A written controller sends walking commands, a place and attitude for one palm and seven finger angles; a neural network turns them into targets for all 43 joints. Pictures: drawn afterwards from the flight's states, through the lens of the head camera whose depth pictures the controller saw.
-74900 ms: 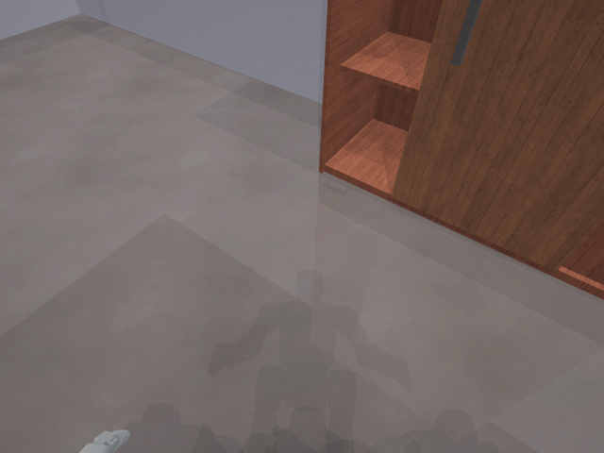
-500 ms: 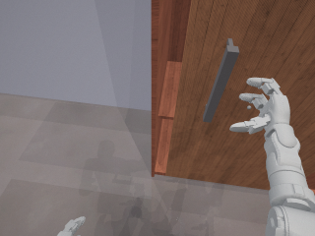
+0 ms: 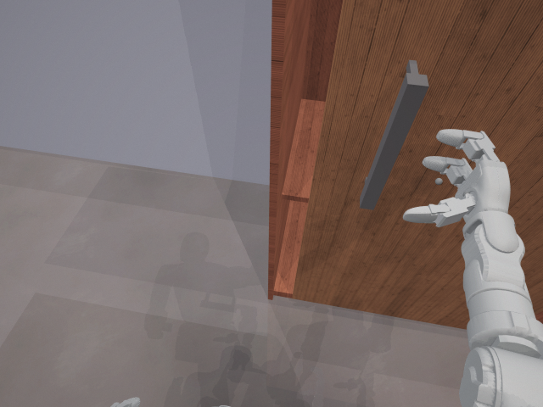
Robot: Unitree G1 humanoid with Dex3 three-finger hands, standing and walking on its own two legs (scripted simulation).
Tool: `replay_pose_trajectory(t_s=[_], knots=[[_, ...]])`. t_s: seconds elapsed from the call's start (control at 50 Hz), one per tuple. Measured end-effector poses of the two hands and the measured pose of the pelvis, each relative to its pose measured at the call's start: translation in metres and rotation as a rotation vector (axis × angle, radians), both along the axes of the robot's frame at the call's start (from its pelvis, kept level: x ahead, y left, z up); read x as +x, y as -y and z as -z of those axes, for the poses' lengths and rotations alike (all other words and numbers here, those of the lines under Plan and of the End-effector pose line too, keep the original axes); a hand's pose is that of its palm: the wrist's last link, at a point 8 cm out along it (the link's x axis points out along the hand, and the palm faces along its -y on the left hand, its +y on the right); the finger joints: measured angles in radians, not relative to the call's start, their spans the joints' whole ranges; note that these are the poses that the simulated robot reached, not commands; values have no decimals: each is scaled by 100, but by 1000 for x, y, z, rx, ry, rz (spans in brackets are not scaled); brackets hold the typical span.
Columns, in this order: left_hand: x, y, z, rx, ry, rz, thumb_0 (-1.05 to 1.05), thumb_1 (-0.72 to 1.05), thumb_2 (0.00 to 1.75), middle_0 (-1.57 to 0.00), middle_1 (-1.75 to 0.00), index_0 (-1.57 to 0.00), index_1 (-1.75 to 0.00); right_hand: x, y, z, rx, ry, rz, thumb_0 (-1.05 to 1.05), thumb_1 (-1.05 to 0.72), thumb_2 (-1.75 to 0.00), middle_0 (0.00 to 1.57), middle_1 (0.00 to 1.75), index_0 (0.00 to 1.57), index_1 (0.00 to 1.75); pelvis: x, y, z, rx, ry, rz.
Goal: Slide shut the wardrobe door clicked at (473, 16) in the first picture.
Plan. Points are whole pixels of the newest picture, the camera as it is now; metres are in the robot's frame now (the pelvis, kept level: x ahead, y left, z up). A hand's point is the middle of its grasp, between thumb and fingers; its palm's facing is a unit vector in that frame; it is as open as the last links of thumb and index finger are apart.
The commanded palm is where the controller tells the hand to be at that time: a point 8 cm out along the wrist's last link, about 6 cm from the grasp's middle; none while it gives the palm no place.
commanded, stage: move the hooked fingers beside the handle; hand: right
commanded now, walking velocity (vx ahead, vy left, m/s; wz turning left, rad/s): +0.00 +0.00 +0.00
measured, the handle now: (386, 144) +0.51 -0.12 +0.11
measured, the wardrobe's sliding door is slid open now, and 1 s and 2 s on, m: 0.07 0.07 0.07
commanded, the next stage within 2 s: feel for the door with the fingertips in 0.46 s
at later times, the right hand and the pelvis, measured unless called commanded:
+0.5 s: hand (432, 177) +0.44 -0.18 +0.11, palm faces +0.07 +1.00 -0.02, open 14.0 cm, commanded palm +0.41 -0.23 +0.11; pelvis +0.00 +0.00 +0.00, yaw +0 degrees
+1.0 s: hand (402, 175) +0.44 -0.13 +0.11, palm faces +0.03 +1.00 +0.00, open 14.0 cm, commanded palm +0.42 -0.19 +0.11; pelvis +0.00 +0.00 +0.00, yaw -1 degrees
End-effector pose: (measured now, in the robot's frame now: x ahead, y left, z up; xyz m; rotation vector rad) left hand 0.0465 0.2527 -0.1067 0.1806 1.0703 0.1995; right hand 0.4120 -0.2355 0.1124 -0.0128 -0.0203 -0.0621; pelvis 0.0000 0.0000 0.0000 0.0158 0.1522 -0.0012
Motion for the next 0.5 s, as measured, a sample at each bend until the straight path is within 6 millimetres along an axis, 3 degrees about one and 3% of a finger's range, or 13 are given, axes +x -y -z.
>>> replay_pose_trajectory(t_s=[0.28, 0.5], knots=[[34, 10, -2, -10, 82, 58, 1, 91, 90, -20, -29, -20, -30, 3, -17, -1, 4, -3, -22, -1, 50, -30, 30, 120, 30, 120, -1, 3, 2, 0, 3, 14], [23, 7, 0, -13, 48, 37, 1, 90, 90, -20, -29, -20, -30, 8, -7, 0, -3, -7, 7, -1, 50, -30, 31, 120, 30, 120, 1, -1, 2, -1, -3, 5]])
